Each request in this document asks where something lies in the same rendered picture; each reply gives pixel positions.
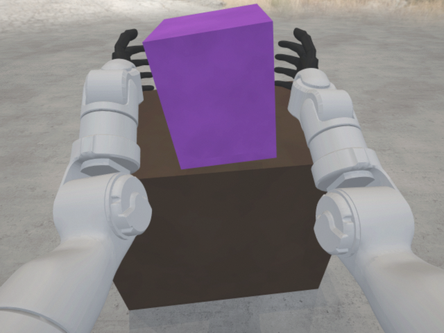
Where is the right robot hand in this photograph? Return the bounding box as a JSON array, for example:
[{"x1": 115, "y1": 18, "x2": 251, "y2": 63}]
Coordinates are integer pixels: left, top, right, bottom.
[{"x1": 274, "y1": 28, "x2": 318, "y2": 90}]

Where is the right robot upper arm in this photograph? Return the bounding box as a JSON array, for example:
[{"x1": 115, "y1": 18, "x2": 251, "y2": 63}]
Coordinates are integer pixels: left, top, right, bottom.
[{"x1": 314, "y1": 186, "x2": 444, "y2": 333}]

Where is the right robot forearm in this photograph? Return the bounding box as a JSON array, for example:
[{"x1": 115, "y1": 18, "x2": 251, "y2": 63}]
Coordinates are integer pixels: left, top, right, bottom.
[{"x1": 288, "y1": 68, "x2": 415, "y2": 229}]

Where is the pedestal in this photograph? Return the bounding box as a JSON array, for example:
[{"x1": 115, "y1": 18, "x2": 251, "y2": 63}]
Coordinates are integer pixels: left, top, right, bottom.
[{"x1": 113, "y1": 81, "x2": 331, "y2": 310}]

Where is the left robot forearm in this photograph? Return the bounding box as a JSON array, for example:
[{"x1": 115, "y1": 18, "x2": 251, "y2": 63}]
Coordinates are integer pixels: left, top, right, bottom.
[{"x1": 53, "y1": 59, "x2": 144, "y2": 226}]

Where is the left robot hand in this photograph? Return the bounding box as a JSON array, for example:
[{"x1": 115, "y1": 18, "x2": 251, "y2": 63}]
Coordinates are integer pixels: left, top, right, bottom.
[{"x1": 112, "y1": 29, "x2": 154, "y2": 91}]

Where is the carton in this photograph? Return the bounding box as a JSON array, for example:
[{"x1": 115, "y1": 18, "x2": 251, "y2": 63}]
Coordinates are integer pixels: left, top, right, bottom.
[{"x1": 142, "y1": 4, "x2": 277, "y2": 169}]

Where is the left robot upper arm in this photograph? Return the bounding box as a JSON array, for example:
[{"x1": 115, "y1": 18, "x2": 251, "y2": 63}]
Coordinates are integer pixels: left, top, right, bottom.
[{"x1": 0, "y1": 172, "x2": 152, "y2": 333}]

